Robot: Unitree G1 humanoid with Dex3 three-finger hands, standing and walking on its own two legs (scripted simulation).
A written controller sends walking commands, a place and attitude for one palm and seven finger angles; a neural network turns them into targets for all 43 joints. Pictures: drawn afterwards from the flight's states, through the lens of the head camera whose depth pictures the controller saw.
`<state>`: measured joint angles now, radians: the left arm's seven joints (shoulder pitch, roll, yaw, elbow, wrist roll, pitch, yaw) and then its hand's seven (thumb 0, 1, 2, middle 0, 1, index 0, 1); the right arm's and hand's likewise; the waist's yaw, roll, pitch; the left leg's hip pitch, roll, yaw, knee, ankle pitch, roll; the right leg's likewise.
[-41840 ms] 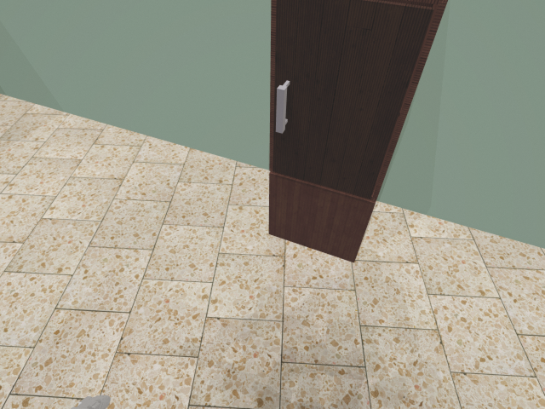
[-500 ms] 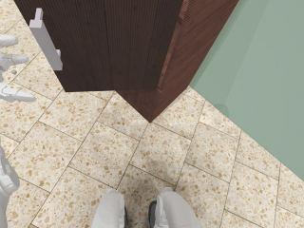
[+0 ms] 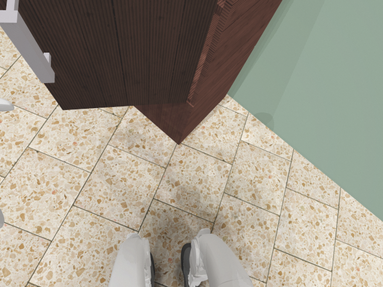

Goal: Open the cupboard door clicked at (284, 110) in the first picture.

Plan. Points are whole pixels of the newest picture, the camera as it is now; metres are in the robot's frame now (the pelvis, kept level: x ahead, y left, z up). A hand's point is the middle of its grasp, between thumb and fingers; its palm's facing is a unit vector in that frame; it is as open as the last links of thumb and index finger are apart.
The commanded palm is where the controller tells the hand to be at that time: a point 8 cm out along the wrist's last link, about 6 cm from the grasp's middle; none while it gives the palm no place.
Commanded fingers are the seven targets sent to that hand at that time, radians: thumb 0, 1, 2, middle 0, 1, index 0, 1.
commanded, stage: move the hooked fingers beside the handle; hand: left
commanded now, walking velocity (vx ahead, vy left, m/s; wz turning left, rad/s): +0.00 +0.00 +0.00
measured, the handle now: (32, 42) +0.55 +0.26 +0.05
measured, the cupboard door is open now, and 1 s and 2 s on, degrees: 50 50 50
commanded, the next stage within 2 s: slide the fingers in behind the handle in 0.56 s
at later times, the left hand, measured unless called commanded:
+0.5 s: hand out of the picture +0.48 +0.32 +0.06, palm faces +0.12 -0.99 -0.04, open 14.0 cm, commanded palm +0.47 +0.35 +0.05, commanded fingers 0.00 -0.50 0.30 -0.30 -1.20 -0.30 -1.20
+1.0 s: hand (1, 71) +0.49 +0.29 +0.06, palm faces +0.11 -0.99 -0.02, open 14.0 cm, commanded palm +0.47 +0.32 +0.05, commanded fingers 0.00 -0.50 0.30 -0.30 -1.20 -0.30 -1.20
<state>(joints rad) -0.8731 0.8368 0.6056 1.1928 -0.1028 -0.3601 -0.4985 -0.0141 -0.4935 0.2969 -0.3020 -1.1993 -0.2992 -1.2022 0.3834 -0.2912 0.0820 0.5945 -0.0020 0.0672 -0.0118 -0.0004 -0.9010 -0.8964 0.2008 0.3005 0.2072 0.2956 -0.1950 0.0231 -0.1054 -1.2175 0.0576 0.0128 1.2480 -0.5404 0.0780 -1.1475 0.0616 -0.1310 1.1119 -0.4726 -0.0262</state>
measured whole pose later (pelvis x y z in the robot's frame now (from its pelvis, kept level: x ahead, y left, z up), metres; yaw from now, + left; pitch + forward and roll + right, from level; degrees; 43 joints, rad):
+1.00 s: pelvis +0.00 +0.00 +0.01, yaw +1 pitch +27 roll -7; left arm -0.84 0.70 0.54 1.15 -0.11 -0.40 -0.41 -0.01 -0.50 0.30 -0.30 -1.20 -0.30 -1.20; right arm 0.36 -0.28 0.07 0.60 -0.01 0.07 -0.01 0.00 -0.90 -0.90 0.20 0.30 0.21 0.30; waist -0.19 0.02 -0.12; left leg -1.17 0.05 0.01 1.22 -0.53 0.07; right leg -1.10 0.06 -0.13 1.09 -0.47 -0.03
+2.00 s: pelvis +0.00 -0.01 +0.01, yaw +1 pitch +26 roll -5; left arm -0.85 0.56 0.45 1.16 -0.10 -0.45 -0.26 -0.01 -0.50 0.30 -0.30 -1.20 -0.30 -1.20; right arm 0.35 -0.27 0.06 0.62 -0.01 0.07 0.00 0.00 -0.90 -0.90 0.20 0.30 0.21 0.30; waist -0.18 0.03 -0.13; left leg -1.14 0.04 0.02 1.21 -0.54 0.06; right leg -1.09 0.05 -0.12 1.11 -0.49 -0.04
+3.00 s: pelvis +0.01 -0.01 +0.01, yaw +1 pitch +26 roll -5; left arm -0.82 0.54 0.42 1.13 -0.12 -0.47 -0.26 0.01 0.67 0.80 -0.31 -1.30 -0.33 -1.31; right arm 0.36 -0.27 0.05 0.63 -0.01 0.07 0.01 0.00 -0.90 -0.90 0.20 0.30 0.21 0.30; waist -0.17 0.03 -0.13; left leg -1.12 0.04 0.02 1.20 -0.53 0.06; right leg -1.06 0.05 -0.11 1.10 -0.48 -0.04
